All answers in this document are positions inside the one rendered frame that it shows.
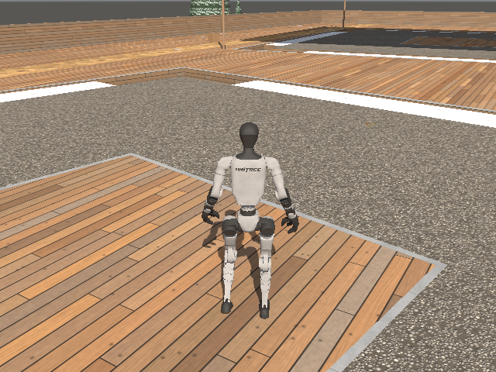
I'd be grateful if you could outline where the robot left hand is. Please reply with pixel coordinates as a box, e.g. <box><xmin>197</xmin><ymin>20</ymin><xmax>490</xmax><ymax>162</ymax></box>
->
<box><xmin>201</xmin><ymin>210</ymin><xmax>219</xmax><ymax>225</ymax></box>

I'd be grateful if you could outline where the right robot forearm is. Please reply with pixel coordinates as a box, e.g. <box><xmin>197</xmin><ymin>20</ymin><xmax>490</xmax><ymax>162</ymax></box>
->
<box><xmin>280</xmin><ymin>188</ymin><xmax>297</xmax><ymax>219</ymax></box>

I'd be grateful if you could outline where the left robot upper arm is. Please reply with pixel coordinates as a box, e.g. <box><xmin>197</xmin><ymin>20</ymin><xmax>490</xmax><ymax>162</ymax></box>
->
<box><xmin>210</xmin><ymin>156</ymin><xmax>233</xmax><ymax>198</ymax></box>

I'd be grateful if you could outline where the right robot upper arm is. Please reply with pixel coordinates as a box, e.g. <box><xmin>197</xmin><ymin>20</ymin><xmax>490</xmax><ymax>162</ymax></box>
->
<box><xmin>264</xmin><ymin>157</ymin><xmax>287</xmax><ymax>200</ymax></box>

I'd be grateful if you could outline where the robot head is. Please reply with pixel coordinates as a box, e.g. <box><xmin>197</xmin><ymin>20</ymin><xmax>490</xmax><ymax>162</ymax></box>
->
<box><xmin>236</xmin><ymin>122</ymin><xmax>262</xmax><ymax>160</ymax></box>

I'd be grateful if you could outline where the robot right hand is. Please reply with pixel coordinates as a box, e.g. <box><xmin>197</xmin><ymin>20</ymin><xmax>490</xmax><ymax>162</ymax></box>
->
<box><xmin>281</xmin><ymin>215</ymin><xmax>299</xmax><ymax>234</ymax></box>

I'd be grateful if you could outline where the left robot forearm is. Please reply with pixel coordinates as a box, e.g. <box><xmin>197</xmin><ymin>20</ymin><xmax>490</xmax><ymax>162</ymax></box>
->
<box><xmin>203</xmin><ymin>186</ymin><xmax>218</xmax><ymax>213</ymax></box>

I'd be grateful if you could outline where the right robot thigh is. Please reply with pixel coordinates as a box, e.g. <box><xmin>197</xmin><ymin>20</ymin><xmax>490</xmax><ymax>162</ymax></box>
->
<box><xmin>259</xmin><ymin>216</ymin><xmax>275</xmax><ymax>271</ymax></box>

